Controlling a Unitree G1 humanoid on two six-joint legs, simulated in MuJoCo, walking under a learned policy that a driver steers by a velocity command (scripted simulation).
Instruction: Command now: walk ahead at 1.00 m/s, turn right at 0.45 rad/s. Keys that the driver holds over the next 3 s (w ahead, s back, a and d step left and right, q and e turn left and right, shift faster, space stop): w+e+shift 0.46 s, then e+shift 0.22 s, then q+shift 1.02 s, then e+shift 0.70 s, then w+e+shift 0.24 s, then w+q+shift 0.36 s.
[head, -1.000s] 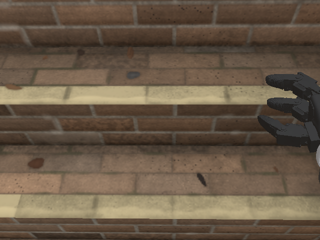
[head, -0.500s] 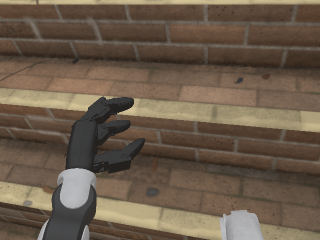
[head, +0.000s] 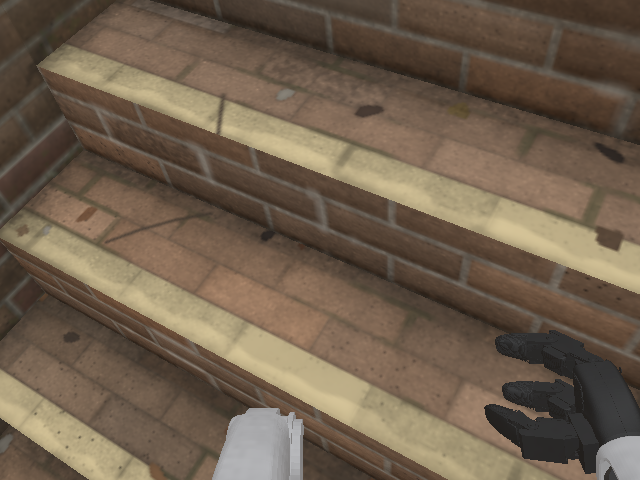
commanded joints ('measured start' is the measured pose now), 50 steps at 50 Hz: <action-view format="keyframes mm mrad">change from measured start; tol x64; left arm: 1 231 86 34 80 19 6 37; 20 -667 -113 -88 -499 -67 149 -19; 50 -117 308 -9 -65 -28 66 -191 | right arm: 1 -472 100 71 -301 22 -60 15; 6 548 -217 -89 -75 73 14 -67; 50 222 -113 48 112 65 99 46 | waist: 1 102 -161 113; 8 -351 264 -694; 20 119 -77 184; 50 -143 -207 -382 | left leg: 1 -517 83 -4 -91 -266 40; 6 1452 -100 -118 -834 52 26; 9 1262 348 -915 -1643 -374 17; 20 685 122 398 -1952 631 -83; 25 1169 257 343 -1341 2524 133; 29 354 -121 -88 189 438 -44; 44 -282 -77 48 67 215 -44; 50 506 -233 158 -1053 196 8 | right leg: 1 389 -227 283 -212 606 -227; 5 -193 -203 151 116 2165 -222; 8 -571 206 352 1335 465 -102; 17 -1365 167 270 2361 73 -217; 24 -384 279 -156 1384 -1 -176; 28 -185 228 658 362 -134 -420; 32 -244 13 925 290 880 -284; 40 -587 143 471 125 278 -162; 50 124 -153 284 343 2351 -286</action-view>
